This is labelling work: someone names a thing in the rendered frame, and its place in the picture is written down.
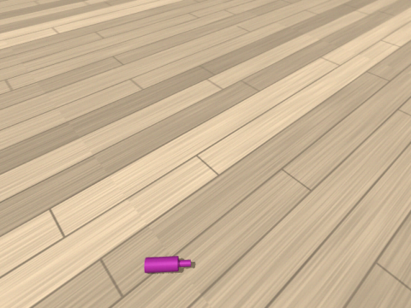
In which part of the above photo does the bottle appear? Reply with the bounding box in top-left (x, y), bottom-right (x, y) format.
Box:
top-left (144, 256), bottom-right (191, 273)

